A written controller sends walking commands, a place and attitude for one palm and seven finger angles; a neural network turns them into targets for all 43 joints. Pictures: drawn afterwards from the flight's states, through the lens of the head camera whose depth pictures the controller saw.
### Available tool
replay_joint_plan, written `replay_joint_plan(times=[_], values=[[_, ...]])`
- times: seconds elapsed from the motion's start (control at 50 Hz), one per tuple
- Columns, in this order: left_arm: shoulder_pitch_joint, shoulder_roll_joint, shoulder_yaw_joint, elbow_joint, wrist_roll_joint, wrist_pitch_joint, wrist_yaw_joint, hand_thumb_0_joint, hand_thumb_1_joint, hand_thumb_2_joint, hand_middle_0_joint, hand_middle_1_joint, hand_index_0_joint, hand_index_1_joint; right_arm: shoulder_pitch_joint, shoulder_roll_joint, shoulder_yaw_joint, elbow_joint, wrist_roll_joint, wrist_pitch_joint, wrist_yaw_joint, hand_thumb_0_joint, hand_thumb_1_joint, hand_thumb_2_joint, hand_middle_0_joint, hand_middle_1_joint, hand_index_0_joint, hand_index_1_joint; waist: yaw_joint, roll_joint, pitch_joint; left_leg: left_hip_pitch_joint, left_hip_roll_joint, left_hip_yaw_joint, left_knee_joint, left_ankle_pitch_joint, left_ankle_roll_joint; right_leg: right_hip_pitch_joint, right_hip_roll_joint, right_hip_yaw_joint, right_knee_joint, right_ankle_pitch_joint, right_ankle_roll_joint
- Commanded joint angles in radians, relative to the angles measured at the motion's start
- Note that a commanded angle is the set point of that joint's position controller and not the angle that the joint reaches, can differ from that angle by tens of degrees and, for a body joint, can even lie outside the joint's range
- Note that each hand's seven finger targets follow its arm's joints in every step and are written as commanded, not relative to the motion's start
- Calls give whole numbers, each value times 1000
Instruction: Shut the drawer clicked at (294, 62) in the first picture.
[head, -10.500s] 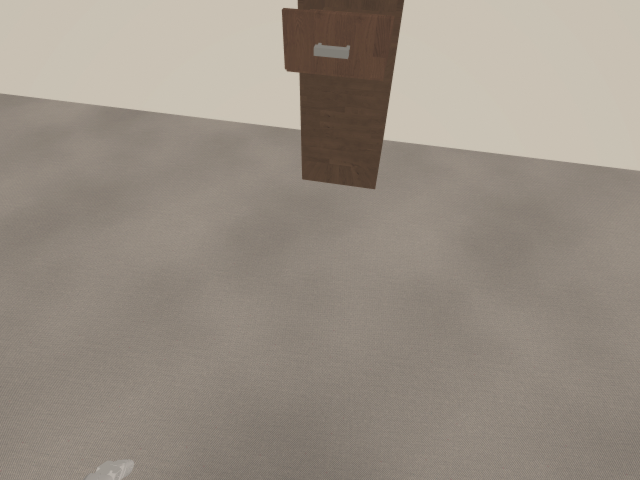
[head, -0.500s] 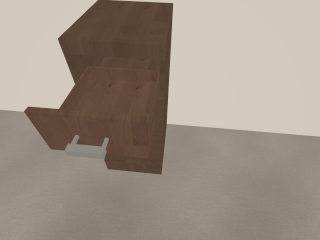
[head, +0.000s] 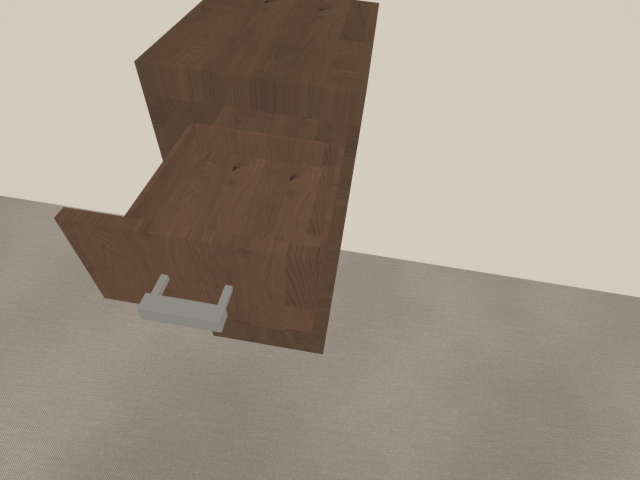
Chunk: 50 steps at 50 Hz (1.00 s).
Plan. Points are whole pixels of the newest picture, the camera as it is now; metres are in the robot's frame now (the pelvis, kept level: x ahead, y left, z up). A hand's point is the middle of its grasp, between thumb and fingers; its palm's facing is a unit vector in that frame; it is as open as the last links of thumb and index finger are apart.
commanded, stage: come to a stop and stand still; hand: left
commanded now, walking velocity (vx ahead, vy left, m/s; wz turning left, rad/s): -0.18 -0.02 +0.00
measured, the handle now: (189, 299) +0.32 +0.21 +0.02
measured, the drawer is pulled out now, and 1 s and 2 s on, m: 0.30 0.30 0.30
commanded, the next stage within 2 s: look again from close up in 0.98 s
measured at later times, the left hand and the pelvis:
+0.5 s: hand out of the picture +0.07 +0.15 -0.16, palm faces -0.01 -0.97 -0.23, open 7.3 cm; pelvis +0.00 -0.02 +0.00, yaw +0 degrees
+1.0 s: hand out of the picture +0.01 +0.12 -0.15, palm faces +0.03 -0.97 -0.22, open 7.3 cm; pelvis +0.00 -0.06 +0.01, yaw +1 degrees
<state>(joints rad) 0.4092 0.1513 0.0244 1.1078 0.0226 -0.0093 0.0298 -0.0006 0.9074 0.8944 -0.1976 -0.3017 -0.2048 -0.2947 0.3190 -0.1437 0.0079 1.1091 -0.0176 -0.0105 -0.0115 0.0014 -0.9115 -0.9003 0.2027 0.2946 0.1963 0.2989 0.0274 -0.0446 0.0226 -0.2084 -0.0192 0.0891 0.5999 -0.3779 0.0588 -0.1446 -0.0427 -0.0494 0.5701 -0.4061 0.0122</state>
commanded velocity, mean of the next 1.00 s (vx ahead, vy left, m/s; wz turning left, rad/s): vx -0.03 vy -0.02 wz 0.00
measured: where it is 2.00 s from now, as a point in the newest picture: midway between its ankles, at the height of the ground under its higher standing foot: outside the picture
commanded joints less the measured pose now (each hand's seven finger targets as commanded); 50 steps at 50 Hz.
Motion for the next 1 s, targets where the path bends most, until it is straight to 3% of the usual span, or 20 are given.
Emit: replay_joint_plan(times=[0.0, 0.02, 0.1, 0.14, 0.24, 0.3, 0.32, 0.34, 0.36, 0.38, 0.4, 0.42, 0.46, 0.48, 0.56, 0.64, 0.76, 0.88, 0.94, 0.98], values=[[-26, 50, -8, -64, -6, -8, 22, 0, 900, 900, -200, -300, -200, -300, 226, -138, -15, 23, 3, -40, -35, 0, -900, -900, 200, 300, 200, 300, -74, 314, 2, 286, 302, -282, -178, 1250, 105, -302, 23, -28, 253, -101, -20], [-43, 69, -6, -67, -10, 2, 30, 0, 900, 900, -200, -300, -200, -300, 210, -125, -6, 26, 7, -33, -47, 0, -900, -900, 200, 300, 200, 300, -65, 289, 10, 310, 326, -268, -170, 1494, 124, -327, -3, 27, 302, -207, -13], [-64, 64, 3, -73, -6, 16, 24, 0, 900, 900, -200, -300, -200, -300, 80, -143, -23, -32, 7, -24, -52, 0, -900, -900, 200, 300, 200, 300, -31, 139, 30, 223, 285, -190, -190, 1253, 125, -266, -27, 10, 223, -70, -14], [-53, 47, 2, -71, -8, 29, 21, 0, 900, 900, -200, -300, -200, -300, 46, -131, -27, -46, 9, -22, -50, 0, -900, -900, 200, 300, 200, 300, -19, 136, 10, 169, 274, -166, -212, 1146, 116, -221, -18, 1, 218, 24, -7], [-98, 51, 15, -114, -4, 36, 13, 0, 900, 900, -200, -300, -200, -300, 0, -132, -45, -70, -4, -11, -45, 0, -900, -900, 200, 300, 200, 300, -14, 137, 27, 57, 286, -171, -218, 892, 118, -168, -8, 7, 159, 89, -17], [-83, 59, 19, -122, -2, 21, 11, 0, 900, 900, -200, -300, -200, -300, -16, -119, -46, -72, -4, -9, -39, 0, -900, -900, 200, 300, 200, 300, 8, 106, 16, 6, 244, -163, -169, 676, 77, -67, -11, 18, -14, 222, -20], [26, 113, 13, -57, -2, -2, 39, 0, 900, 900, -200, -300, -200, -300, -82, -189, -66, -119, 31, -22, -27, 0, -900, -900, 200, 300, 200, 300, 43, 22, -129, 85, 218, -105, 40, 759, 4, -30, -55, 47, -121, 435, -26], [-43, 153, 19, -124, -8, -7, 34, 0, 900, 900, -200, -300, -200, -300, -38, -109, -55, -170, 20, -14, -16, 0, -900, -900, 200, 300, 200, 300, -12, -112, -112, -55, 89, -65, 59, 202, -37, -10, -168, 227, -154, 484, -86], [-102, 157, 15, -146, -7, -10, 28, 0, 900, 900, -200, -300, -200, -300, -7, -60, -43, -159, 15, -3, -17, 0, -900, -900, 200, 300, 200, 300, -43, -96, -85, -42, 54, -63, 27, -52, -53, -64, -238, 269, -176, 441, -140], [-147, 170, 5, -156, -8, -17, 24, 0, 900, 900, -200, -300, -200, -300, 19, -39, -37, -145, 8, 6, -10, 0, -900, -900, 200, 300, 200, 300, -60, 8, -48, 11, 44, -46, -48, -27, -61, -134, -228, 233, -191, 326, -157], [-165, 159, 7, -166, -6, -19, 23, 0, 900, 900, -200, -300, -200, -300, 51, -37, -34, -128, 5, 5, -4, 0, -900, -900, 200, 300, 200, 300, -82, 25, -40, 39, 52, -62, -114, 55, -54, -158, -162, 197, -148, 277, -139], [-179, 143, 4, -168, -11, -20, 20, 0, 900, 900, -200, -300, -200, -300, 72, -66, -34, -116, 3, 0, -4, 0, -900, -900, 200, 300, 200, 300, -83, 38, -19, 33, 91, -103, -134, 137, -36, -168, -110, 159, -119, 235, -109], [-180, 123, -7, -167, -15, -11, 14, 0, 900, 900, -200, -300, -200, -300, 32, -92, -29, -131, 2, -9, -6, 0, -900, -900, 200, 300, 200, 300, -50, 124, 62, -51, 136, -157, -222, 170, -12, -141, -50, 116, -119, 191, -75], [-172, 125, -8, -162, -12, -12, 11, 0, 900, 900, -200, -300, -200, -300, 20, -92, -27, -133, 1, -13, -8, 0, -900, -900, 200, 300, 200, 300, -39, 124, 92, -79, 142, -162, -248, 184, -8, -118, -43, 106, -118, 206, -71], [-149, 125, -11, -138, -16, -16, 6, 0, 900, 900, -200, -300, -200, -300, 33, -112, -19, -130, 2, -11, -10, 0, -900, -900, 200, 300, 200, 300, -40, 19, 82, -53, 107, -119, -250, 86, -23, -94, -68, 155, -199, 150, -77], [-154, 135, -8, -132, -17, -18, 2, 0, 900, 900, -200, -300, -200, -300, 59, -109, -13, -103, -2, -6, -5, 0, -900, -900, 200, 300, 200, 300, -46, 6, 84, -22, 91, -104, -251, 69, -26, -113, -76, 168, -252, 50, -78], [-139, 139, -6, -104, -19, -26, 1, 0, 900, 900, -200, -300, -200, -300, 84, -100, -8, -61, -1, -5, -4, 0, -900, -900, 200, 300, 200, 300, -47, -6, 36, 3, 84, -89, -235, 85, -32, -78, -91, 177, -288, 42, -79], [-122, 127, -7, -66, -19, -31, 1, 0, 900, 900, -200, -300, -200, -300, 106, -78, 0, -14, 3, -8, -7, 0, -900, -900, 200, 300, 200, 300, -45, -2, 44, 2, 94, -94, -253, 111, -37, -54, -86, 155, -288, 103, -79], [-107, 118, -9, -45, -21, -33, 2, 0, 900, 900, -200, -300, -200, -300, 109, -75, 4, 4, 3, -12, -10, 0, -900, -900, 200, 300, 200, 300, -40, 45, 43, -7, 98, -96, -259, 134, -42, -30, -88, 142, -269, 174, -78], [-101, 112, -10, -34, -20, -33, 2, 0, 900, 900, -200, -300, -200, -300, 114, -65, 4, 16, 4, -13, -12, 0, -900, -900, 200, 300, 200, 300, -38, 26, 44, -5, 102, -99, -270, 135, -42, -20, -83, 133, -268, 191, -76]])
